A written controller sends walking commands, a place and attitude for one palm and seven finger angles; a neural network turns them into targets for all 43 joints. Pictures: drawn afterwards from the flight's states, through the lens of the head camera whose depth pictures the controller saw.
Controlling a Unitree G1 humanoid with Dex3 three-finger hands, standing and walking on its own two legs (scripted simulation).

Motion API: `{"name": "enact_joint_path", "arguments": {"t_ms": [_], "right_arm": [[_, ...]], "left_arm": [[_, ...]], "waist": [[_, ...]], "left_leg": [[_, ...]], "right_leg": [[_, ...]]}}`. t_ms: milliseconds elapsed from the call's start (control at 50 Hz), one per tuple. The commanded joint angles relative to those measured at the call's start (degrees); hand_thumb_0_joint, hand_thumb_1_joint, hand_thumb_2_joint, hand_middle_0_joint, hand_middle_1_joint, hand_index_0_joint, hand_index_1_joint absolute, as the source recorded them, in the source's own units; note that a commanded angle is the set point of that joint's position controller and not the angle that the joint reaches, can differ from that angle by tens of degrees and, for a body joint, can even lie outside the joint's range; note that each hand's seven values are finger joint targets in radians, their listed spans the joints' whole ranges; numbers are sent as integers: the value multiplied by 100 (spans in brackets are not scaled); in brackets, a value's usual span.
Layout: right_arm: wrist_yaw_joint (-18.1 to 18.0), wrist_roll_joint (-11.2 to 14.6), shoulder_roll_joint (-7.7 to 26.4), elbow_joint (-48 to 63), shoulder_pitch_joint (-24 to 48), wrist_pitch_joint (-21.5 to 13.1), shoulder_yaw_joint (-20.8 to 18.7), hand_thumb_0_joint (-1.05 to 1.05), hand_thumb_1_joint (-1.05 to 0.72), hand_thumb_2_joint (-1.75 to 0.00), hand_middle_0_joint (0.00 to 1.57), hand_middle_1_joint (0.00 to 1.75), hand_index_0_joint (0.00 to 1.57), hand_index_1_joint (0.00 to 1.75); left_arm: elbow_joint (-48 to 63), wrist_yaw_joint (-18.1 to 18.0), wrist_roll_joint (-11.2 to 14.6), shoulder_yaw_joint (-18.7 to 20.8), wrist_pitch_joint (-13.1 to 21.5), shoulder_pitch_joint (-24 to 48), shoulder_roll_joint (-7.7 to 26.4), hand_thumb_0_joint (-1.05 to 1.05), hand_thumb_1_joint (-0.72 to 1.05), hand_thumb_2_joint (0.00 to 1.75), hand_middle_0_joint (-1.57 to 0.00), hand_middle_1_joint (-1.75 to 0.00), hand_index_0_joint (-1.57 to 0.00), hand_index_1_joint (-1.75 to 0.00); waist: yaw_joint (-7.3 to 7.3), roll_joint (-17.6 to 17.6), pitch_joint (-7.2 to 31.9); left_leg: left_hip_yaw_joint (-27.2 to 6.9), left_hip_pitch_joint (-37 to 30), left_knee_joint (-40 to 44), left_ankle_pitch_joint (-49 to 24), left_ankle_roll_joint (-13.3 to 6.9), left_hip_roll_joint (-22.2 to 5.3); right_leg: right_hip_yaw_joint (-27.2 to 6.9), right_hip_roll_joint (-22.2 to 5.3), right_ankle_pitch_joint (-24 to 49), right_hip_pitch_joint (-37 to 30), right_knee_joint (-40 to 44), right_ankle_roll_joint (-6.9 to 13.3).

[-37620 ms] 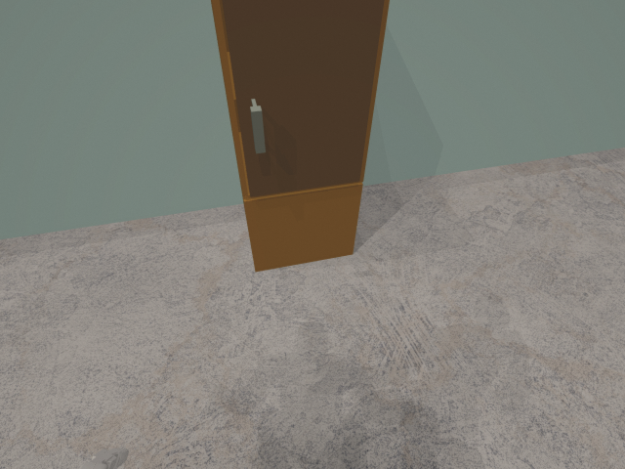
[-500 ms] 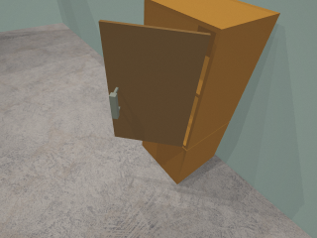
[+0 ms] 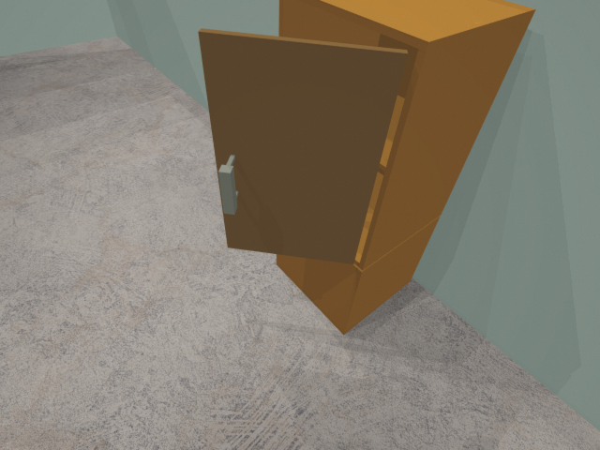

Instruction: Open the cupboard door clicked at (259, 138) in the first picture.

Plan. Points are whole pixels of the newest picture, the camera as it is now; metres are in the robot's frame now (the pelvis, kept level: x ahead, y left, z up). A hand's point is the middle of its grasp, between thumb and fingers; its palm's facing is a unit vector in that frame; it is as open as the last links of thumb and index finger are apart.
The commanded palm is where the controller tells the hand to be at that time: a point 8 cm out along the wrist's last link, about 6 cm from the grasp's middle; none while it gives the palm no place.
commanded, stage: come to a stop and stand still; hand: left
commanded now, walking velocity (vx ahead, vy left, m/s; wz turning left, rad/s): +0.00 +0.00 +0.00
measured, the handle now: (231, 184) +0.69 +0.20 -0.07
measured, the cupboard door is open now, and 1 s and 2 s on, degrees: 43 43 43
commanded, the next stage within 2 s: look again from close up in 1.36 s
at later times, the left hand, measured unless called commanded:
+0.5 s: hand out of the picture -0.14 +0.20 -0.18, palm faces +0.08 -0.98 -0.21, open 7.4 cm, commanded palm none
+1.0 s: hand out of the picture -0.01 +0.21 -0.17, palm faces -0.04 -0.98 -0.20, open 7.4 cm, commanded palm none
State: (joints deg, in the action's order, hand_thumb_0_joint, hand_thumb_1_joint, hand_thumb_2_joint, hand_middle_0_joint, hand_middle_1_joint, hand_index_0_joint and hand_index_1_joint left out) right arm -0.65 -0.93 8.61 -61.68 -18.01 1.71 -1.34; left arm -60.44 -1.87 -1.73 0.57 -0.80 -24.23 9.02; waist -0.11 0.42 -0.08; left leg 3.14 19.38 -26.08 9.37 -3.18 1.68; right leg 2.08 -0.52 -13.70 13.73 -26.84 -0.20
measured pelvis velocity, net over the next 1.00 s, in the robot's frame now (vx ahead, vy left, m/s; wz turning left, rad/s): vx -0.06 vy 0.03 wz -0.05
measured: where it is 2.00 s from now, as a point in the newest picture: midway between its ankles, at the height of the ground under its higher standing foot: outside the picture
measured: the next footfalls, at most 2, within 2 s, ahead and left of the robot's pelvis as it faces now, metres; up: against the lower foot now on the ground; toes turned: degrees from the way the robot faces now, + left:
right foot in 0.34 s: -0.01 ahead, -0.08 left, +0.00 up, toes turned -6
left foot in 0.56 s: -0.05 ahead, +0.15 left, +0.00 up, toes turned +1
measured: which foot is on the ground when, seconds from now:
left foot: down 0.00-0.34, up 0.36-0.54, down 0.56-1.00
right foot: down 0.00-0.20, up 0.22-0.32, down 0.34-1.00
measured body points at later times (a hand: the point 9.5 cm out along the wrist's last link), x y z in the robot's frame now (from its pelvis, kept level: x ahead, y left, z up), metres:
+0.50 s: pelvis -0.06 +0.03 +0.00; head -0.09 +0.04 +0.45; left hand -0.15 +0.26 -0.16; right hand +0.01 -0.22 -0.14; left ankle -0.06 +0.13 -0.70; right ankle -0.03 -0.09 -0.74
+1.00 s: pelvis -0.06 +0.03 +0.00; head -0.05 +0.03 +0.45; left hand -0.01 +0.26 -0.15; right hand -0.12 -0.18 -0.16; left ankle -0.09 +0.15 -0.74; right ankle -0.05 -0.08 -0.74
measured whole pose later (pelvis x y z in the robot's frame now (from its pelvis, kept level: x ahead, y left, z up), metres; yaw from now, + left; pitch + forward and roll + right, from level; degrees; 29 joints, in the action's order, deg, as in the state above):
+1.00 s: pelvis -0.06 +0.03 +0.00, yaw -3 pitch -1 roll +0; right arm -2.3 -0.8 7.5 -65.0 -20.7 -0.1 -1.0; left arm -59.6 -1.2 -1.1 1.6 0.2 -14.4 9.2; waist -2.0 -0.5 -1.5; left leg 2.8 9.2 -27.6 17.8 -0.4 -0.9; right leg 3.0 -0.6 -12.6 13.0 -26.8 0.5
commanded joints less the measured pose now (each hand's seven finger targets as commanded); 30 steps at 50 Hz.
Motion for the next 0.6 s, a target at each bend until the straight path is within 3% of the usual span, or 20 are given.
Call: {"name": "enact_joint_path", "arguments": {"t_ms": [0,60,140,200,220,260,280,300,320,340,360,380,400,420,460,500,520,540,560,580], "right_arm": [[-50,-7,665,247,-221,-82,-185,0,-90,-90,20,30,20,30],[-58,-7,671,255,-212,-59,-211,0,-90,-90,20,30,20,30],[-75,-28,761,338,22,-15,-266,0,-90,-90,20,30,20,30],[-83,-29,1049,510,590,-12,-335,0,-90,-90,20,30,20,30],[-71,-37,1109,584,776,-5,-345,0,-90,-90,20,30,20,30],[-71,-63,1156,669,993,22,-362,0,-90,-90,20,30,20,30],[-65,-63,1089,644,946,41,-355,0,-90,-90,20,30,20,30],[-49,-3,864,608,759,89,-318,0,-90,-90,20,30,20,30],[-64,80,494,589,461,171,-314,0,-90,-90,20,30,20,30],[-35,39,605,575,334,209,-395,0,-90,-90,20,30,20,30],[4,35,905,532,47,215,-490,0,-90,-90,20,30,20,30],[30,34,1049,382,-152,211,-543,0,-90,-90,20,30,20,30],[37,43,1074,342,-310,103,-525,0,-90,-90,20,30,20,30],[36,59,848,340,-378,17,-453,0,-90,-90,20,30,20,30],[18,80,480,445,48,-119,-279,0,-90,-90,20,30,20,30],[-48,74,386,402,-106,-235,-162,0,-90,-90,20,30,20,30],[-82,65,646,393,-111,-313,-162,0,-90,-90,20,30,20,30],[-130,12,1028,477,49,-369,-229,0,-90,-90,20,30,20,30],[-169,2,1231,620,317,-344,-255,0,-90,-90,20,30,20,30],[-180,-42,1218,587,489,-334,-216,0,-90,-90,20,30,20,30]], "left_arm": [[110,-26,5,142,49,-463,567,0,90,90,-20,-30,-20,-30],[97,-31,-10,172,20,-525,535,0,90,90,-20,-30,-20,-30],[15,-10,-37,223,-73,-847,390,0,90,90,-20,-30,-20,-30],[-213,6,-47,275,-180,-1632,162,0,90,90,-20,-30,-20,-30],[-258,3,-41,296,-211,-1874,117,0,90,90,-20,-30,-20,-30],[-280,-8,-31,318,-203,-2113,96,0,90,90,-20,-30,-20,-30],[-274,-30,-28,301,-164,-2099,104,0,90,90,-20,-30,-20,-30],[-218,-62,-47,263,-107,-1925,231,0,90,90,-20,-30,-20,-30],[-46,-116,-73,259,-43,-1362,568,0,90,90,-20,-30,-20,-30],[322,-152,-62,245,-18,-286,778,0,90,90,-20,-30,-20,-30],[563,-187,-61,320,67,718,1007,0,90,90,-20,-30,-20,-30],[766,-198,-28,398,160,1391,1198,0,90,90,-20,-30,-20,-30],[840,-191,-48,393,223,1583,1195,0,90,90,-20,-30,-20,-30],[760,-159,-77,377,218,1329,1129,0,90,90,-20,-30,-20,-30],[441,-119,-103,350,155,415,964,0,90,90,-20,-30,-20,-30],[221,-71,-34,319,68,-78,948,0,90,90,-20,-30,-20,-30],[189,-36,32,297,49,-195,829,0,90,90,-20,-30,-20,-30],[197,19,80,267,52,-319,672,0,90,90,-20,-30,-20,-30],[239,42,42,230,55,-200,605,0,90,90,-20,-30,-20,-30],[206,59,30,234,43,12,648,0,90,90,-20,-30,-20,-30]], "waist": [[-21,28,-505],[-17,-75,-525],[133,-459,-552],[507,-1077,-264],[616,-1104,-232],[722,-695,-312],[679,-340,-535],[517,436,-796],[146,1570,-990],[-138,1380,-1357],[-562,1183,-1047],[-725,1119,-873],[-770,794,-770],[-636,569,-722],[-118,284,-820],[11,281,-542],[96,-307,-508],[229,-1027,-402],[314,-898,-425],[338,-676,-414]], "left_leg": [[-793,-63,696,1906,159,-556],[-822,-11,766,2125,166,-572],[-987,667,1295,2773,154,-697],[-1240,1763,2165,3166,10,-1200],[-1204,1882,2236,3081,-56,-1260],[-1025,1658,1946,2870,-67,-1168],[-883,1380,1561,2743,29,-974],[-549,923,829,2434,222,-507],[-163,432,-1029,1518,431,4],[-427,54,-2629,1134,377,-66],[-791,-520,-3590,992,313,-167],[-802,-625,-4019,751,281,-228],[-716,-690,-3808,887,246,-276],[-434,-526,-3179,1100,244,-202],[-130,-123,-1338,1445,216,-229],[-72,-786,595,867,191,-175],[-644,-1009,1023,574,117,-465],[-1730,-853,1188,618,-160,-1276],[-1831,-213,1301,874,-371,-1661],[-1728,264,1382,1163,-358,-1517]], "right_leg": [[-626,-428,-1641,743,795,232],[-509,-337,-1698,811,672,213],[-136,-39,-1376,284,-43,159],[439,264,-796,-1073,-1755,88],[481,272,-910,-1297,-1917,104],[498,195,-1010,-1299,-1192,161],[351,89,-1019,-1084,-204,208],[-290,-244,-1592,-379,1105,341],[-1974,-1340,-3106,966,2146,771],[-2557,-2059,-3519,2465,2635,1118],[-2477,-2062,-3390,3186,2699,1176],[-2080,-1770,-2970,3192,2558,1055],[-1505,-1471,-2147,2890,2148,920],[-1058,-1208,-1513,2201,1813,811],[-1029,-1053,-867,892,1299,782],[-982,-845,-804,496,613,565],[-772,-537,-694,608,145,354],[-470,-282,-469,830,-167,105],[-194,-330,-319,394,-218,-18],[-163,-330,-92,-138,-210,-43]]}}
